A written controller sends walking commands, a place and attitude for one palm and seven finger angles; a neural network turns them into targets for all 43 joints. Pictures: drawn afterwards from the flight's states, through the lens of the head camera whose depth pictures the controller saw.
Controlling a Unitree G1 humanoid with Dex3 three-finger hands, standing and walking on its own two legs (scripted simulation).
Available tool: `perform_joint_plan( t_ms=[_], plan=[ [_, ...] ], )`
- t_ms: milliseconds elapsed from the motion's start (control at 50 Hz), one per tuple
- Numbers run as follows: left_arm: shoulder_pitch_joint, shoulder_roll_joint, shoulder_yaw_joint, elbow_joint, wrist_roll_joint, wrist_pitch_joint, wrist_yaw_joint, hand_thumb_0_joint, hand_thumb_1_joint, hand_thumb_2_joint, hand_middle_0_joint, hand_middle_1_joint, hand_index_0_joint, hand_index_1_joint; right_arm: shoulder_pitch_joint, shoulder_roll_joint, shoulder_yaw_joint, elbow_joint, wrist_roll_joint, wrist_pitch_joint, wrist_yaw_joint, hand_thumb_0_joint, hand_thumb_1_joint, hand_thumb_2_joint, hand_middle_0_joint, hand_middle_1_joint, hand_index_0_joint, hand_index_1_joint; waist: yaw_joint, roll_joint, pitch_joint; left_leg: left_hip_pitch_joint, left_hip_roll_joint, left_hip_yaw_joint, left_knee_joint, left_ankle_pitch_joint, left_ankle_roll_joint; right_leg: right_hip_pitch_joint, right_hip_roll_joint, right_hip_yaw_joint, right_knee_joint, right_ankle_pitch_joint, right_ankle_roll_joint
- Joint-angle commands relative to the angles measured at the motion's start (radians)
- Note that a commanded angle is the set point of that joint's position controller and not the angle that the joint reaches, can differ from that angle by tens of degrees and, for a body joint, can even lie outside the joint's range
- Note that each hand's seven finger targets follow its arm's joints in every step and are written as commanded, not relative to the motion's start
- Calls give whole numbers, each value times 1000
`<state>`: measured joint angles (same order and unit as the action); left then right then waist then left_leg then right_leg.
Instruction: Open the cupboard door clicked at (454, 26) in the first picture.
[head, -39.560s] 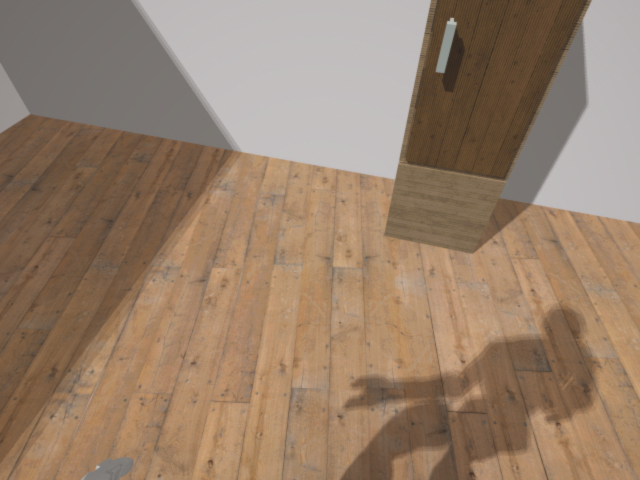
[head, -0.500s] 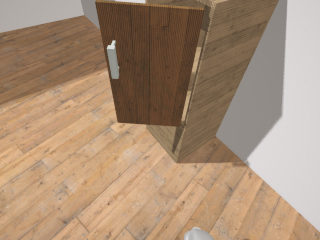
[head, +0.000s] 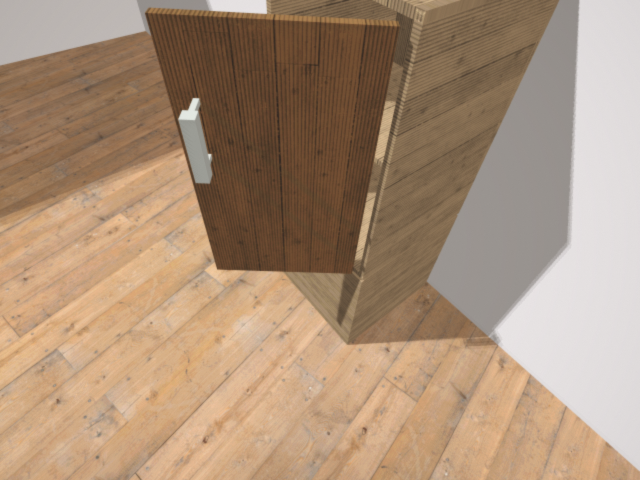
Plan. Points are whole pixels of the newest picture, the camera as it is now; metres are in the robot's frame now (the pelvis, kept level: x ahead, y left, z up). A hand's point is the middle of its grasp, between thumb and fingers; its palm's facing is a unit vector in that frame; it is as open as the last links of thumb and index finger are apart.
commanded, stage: come to a stop and stand still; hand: left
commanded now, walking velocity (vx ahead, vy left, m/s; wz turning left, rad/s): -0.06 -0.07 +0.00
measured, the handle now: (199, 141) +0.59 +0.24 +0.08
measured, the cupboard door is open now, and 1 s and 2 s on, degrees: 51 51 51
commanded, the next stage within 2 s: look again from close up in 0.56 s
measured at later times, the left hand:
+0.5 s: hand out of the picture -0.01 +0.15 -0.16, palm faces +0.04 -0.99 -0.16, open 7.3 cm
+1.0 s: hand out of the picture +0.00 +0.19 -0.17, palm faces +0.02 -0.98 -0.19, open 7.3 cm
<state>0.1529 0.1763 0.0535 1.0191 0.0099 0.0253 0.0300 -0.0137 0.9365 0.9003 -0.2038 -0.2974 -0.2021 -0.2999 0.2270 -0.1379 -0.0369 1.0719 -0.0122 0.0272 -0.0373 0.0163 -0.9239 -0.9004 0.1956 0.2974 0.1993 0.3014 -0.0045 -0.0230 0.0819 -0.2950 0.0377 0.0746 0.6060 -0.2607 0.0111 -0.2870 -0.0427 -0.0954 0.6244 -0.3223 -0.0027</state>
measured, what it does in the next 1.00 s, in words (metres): steps on the spot: right foot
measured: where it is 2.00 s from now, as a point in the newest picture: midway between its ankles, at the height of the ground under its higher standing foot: outside the picture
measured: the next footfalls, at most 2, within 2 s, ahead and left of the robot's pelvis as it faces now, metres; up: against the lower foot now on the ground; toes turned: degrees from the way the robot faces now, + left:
right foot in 0.22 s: -0.01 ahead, -0.12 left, +0.00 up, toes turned -2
right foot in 2.00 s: +0.11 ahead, -0.12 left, +0.00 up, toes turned -6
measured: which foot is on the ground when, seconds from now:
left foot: down 0.00-1.00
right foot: up 0.00-0.20, down 0.22-1.00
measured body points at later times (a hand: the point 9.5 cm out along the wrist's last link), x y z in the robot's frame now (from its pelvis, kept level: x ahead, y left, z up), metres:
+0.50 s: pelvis -0.02 -0.02 +0.01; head -0.01 -0.02 +0.46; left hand -0.01 +0.20 -0.15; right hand +0.01 -0.25 -0.15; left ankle +0.03 +0.11 -0.73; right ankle -0.05 -0.12 -0.73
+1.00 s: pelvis -0.03 +0.02 +0.00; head -0.04 +0.02 +0.45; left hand +0.00 +0.24 -0.15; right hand -0.01 -0.21 -0.15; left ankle +0.03 +0.11 -0.73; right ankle -0.05 -0.12 -0.73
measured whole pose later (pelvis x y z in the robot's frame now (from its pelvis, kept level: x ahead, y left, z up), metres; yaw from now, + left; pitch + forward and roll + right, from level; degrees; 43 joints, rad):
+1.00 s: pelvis -0.03 +0.02 +0.00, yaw +0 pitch -2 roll -1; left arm 0.31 0.16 0.00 1.03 0.02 0.00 0.04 0.00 0.92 0.90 -0.20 -0.30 -0.20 -0.30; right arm 0.30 -0.15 -0.01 1.05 -0.02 0.00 -0.02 0.02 -0.93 -0.90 0.20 0.30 0.20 0.30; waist -0.01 0.00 0.00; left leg -0.31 0.02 0.09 0.57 -0.23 0.04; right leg -0.18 -0.03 -0.02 0.55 -0.33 0.02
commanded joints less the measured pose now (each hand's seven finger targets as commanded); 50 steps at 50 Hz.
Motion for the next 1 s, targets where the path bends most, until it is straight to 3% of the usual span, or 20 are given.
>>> perform_joint_plan(
  t_ms=[0, 40, 100, 140, 160, 200, 220, 240, 280, 360, 420, 580, 600, 620, 640, 680, 720, 780, 820, 980],
  plan=[
    [48, 63, 16, -56, -1, 24, 6, 0, 900, 900, -200, -300, -200, -300, 49, -183, -33, -70, -18, -14, -12, 0, -900, -900, 200, 300, 200, 300, -2, 212, -33, -65, 306, -303, -324, 363, 181, -30, 16, 88, 306, -246, -6],
    [64, 56, 14, -51, 2, 21, 0, 0, 900, 900, -200, -300, -200, -300, 15, -178, -30, -86, -23, -18, -16, 0, -900, -900, 200, 300, 200, 300, 8, 174, -29, -10, 285, -264, -284, 416, 182, -62, 8, 101, 281, -232, -6],
    [101, 54, 6, -38, 0, 10, -5, 0, 900, 900, -200, -300, -200, -300, 0, -203, -36, -90, -19, -19, -11, 0, -900, -900, 200, 300, 200, 300, 6, 165, -108, 96, 247, -220, -254, 401, 157, -15, 13, 66, 108, -153, 3],
    [148, 62, 3, -22, 2, -2, -7, 0, 900, 900, -200, -300, -200, -300, 1, -207, -39, -89, -7, -18, -8, 0, -900, -900, 200, 300, 200, 300, 14, 132, -149, 108, 209, -188, -203, 355, 117, 80, 19, 57, -104, 11, 4],
    [162, 81, 2, -18, 6, -10, -4, 0, 900, 900, -200, -300, -200, -300, 3, -195, -38, -89, 1, -17, -5, 0, -900, -900, 200, 300, 200, 300, 11, 72, -155, 107, 164, -160, -161, 289, 79, 112, 4, 102, -218, 114, -5],
    [117, 153, 4, -24, 10, -23, 0, 0, 900, 900, -200, -300, -200, -300, -6, -130, -25, -100, 11, -11, 6, 0, -900, -900, 200, 300, 200, 300, -20, -125, -108, 58, 36, -49, -105, 29, -11, 60, -172, 281, -313, 213, -73],
    [77, 159, -3, -30, 7, -26, -2, 0, 900, 900, -200, -300, -200, -300, -1, -111, -18, -91, 8, -8, 16, 0, -900, -900, 200, 300, 200, 300, -35, -99, -85, 111, 10, -46, -116, -8, -24, -20, -201, 273, -337, 146, -101],
    [73, 145, -8, -24, 8, -30, -4, 0, 900, 900, -200, -300, -200, -300, -5, -109, -17, -82, 1, -12, 17, 0, -900, -900, 200, 300, 200, 300, -40, -60, -83, 147, 11, -48, -130, 77, -20, -36, -155, 250, -299, 206, -88],
    [94, 122, -15, -4, 2, -37, 0, 0, 900, 900, -200, -300, -200, -300, -2, -131, -18, -58, 0, -16, 12, 0, -900, -900, 200, 300, 200, 300, -26, -96, -96, 167, 50, -63, -140, 151, -12, 1, -111, 194, -278, 251, -54],
    [114, 107, -25, 20, 0, -32, -1, 0, 900, 900, -200, -300, -200, -300, 6, -134, -10, -25, 0, -11, 15, 0, -900, -900, 200, 300, 200, 300, -23, -17, 14, 143, 60, -80, -202, 55, -12, -59, -81, 196, -349, -25, -41],
    [139, 100, -26, 37, -1, -31, -1, 0, 900, 900, -200, -300, -200, -300, 24, -127, -4, -3, -2, -12, 13, 0, -900, -900, 200, 300, 200, 300, -14, 5, 49, 111, 61, -85, -229, 25, -12, -44, -66, 189, -361, -69, -42],
    [173, 75, -27, 68, -7, -38, 2, 0, 900, 900, -200, -300, -200, -300, 81, -105, 8, 43, -3, -30, 4, 0, -900, -900, 200, 300, 200, 300, -2, 20, -13, 116, 70, -85, -240, 128, -10, 62, -64, 165, -330, 74, -42],
    [269, 78, -39, 84, 18, -66, 43, 0, 900, 900, -200, -300, -200, -300, -25, -125, 10, -34, 5, -49, 16, 0, -900, -900, 200, 300, 200, 300, 45, 36, 34, 48, 64, -49, -7, 151, -29, 14, -116, 251, -321, 486, -7],
    [231, 113, -33, 63, 15, -81, 43, 0, 900, 900, -200, -300, -200, -300, 16, -92, 22, -81, 4, -43, 19, 0, -900, -900, 200, 300, 200, 300, -23, 9, -22, 35, 54, -48, -38, 97, -24, 91, -167, 227, -271, 712, -23],
    [221, 110, -33, 40, 11, -83, 36, 0, 900, 900, -200, -300, -200, -300, 89, -56, 23, -58, -3, -51, 16, 0, -900, -900, 200, 300, 200, 300, -25, 1, -125, 61, 29, -40, -80, 86, -4, 179, -150, 191, -194, 790, -39],
    [221, 86, -35, 35, 1, -79, 36, 0, 900, 900, -200, -300, -200, -300, 138, -93, 16, -43, 0, -57, 10, 0, -900, -900, 200, 300, 200, 300, -23, -53, -217, 106, 57, -64, -79, 255, 8, 206, -90, 142, -148, 650, -46],
    [216, 72, -37, 22, 4, -63, 32, 0, 900, 900, -200, -300, -200, -300, 137, -106, 16, -41, -2, -58, 8, 0, -900, -900, 200, 300, 200, 300, -12, 39, -162, 119, 79, -72, -85, 340, 13, 140, -58, 132, -149, 424, -47],
    [227, 62, -38, 17, 8, -45, 24, 0, 900, 900, -200, -300, -200, -300, 121, -112, 14, -53, -5, -51, 6, 0, -900, -900, 200, 300, 200, 300, -1, 42, -17, 31, 87, -101, -127, 230, 25, 42, -32, 132, -175, 170, -43],
    [230, 59, -40, 12, 10, -43, 20, 0, 900, 900, -200, -300, -200, -300, 113, -107, 14, -61, -6, -47, 10, 0, -900, -900, 200, 300, 200, 300, 3, 36, 19, 0, 80, -110, -156, 129, 26, 18, -29, 139, -193, 95, -43],
    [237, 65, -39, -19, 12, -32, 13, 0, 900, 900, -200, -300, -200, -300, 102, -139, 2, -78, -8, -45, 16, 0, -900, -900, 200, 300, 200, 300, 4, 54, 15, -37, 96, -167, -273, -135, 39, 7, -12, 113, -171, 5, -30]
  ],
)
